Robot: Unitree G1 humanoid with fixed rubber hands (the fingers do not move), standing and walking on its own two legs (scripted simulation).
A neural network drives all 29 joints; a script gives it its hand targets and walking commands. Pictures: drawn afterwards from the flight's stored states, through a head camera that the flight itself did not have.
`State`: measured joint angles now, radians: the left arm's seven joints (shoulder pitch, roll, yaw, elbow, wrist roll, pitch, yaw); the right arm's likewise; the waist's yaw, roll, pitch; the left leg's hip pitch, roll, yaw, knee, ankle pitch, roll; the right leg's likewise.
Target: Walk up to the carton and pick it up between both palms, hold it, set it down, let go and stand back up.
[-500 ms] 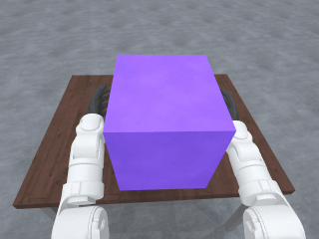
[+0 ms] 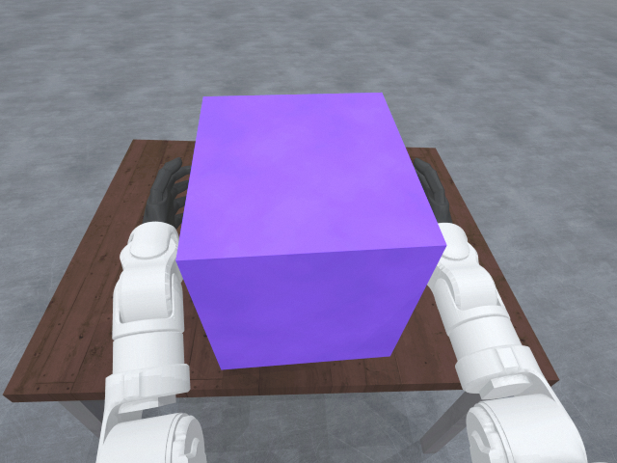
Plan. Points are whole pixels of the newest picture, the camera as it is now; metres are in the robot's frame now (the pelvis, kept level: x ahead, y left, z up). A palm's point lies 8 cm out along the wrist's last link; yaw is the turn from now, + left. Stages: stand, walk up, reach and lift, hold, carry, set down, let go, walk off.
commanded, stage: reach and lift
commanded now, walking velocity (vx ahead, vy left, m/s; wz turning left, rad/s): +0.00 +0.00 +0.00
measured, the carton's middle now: (300, 232) +0.39 -0.01 +0.10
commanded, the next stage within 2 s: hold in 0.66 s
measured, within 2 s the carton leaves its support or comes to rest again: neither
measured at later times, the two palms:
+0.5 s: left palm (161, 207) +0.37 +0.16 +0.17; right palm (437, 212) +0.35 -0.18 +0.17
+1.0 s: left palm (140, 207) +0.35 +0.18 +0.19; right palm (432, 207) +0.34 -0.16 +0.18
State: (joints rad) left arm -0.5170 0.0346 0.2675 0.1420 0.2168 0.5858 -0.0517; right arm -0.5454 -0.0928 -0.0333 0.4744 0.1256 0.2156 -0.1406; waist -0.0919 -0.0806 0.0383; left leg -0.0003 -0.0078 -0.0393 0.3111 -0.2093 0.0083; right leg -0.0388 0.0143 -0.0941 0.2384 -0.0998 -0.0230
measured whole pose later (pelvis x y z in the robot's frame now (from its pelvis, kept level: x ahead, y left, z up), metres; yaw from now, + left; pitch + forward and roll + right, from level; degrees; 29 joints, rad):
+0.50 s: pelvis +0.00 +0.01 +0.00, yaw -2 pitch -7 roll -1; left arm -0.59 0.01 0.26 0.14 0.25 0.67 -0.02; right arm -0.60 -0.12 -0.06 0.53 0.14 0.24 -0.09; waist -0.08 -0.08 0.03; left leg 0.02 -0.02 0.00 0.31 -0.21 0.03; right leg -0.03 0.01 -0.06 0.24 -0.09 -0.01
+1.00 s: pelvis -0.02 +0.01 +0.00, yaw -1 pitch -7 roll +0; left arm -0.63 0.03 0.32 0.14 0.26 0.75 -0.08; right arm -0.65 -0.10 -0.06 0.53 0.15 0.35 -0.13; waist -0.06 -0.07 0.01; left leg 0.01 -0.02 -0.01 0.31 -0.19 0.02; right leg -0.04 0.00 -0.07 0.26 -0.09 -0.02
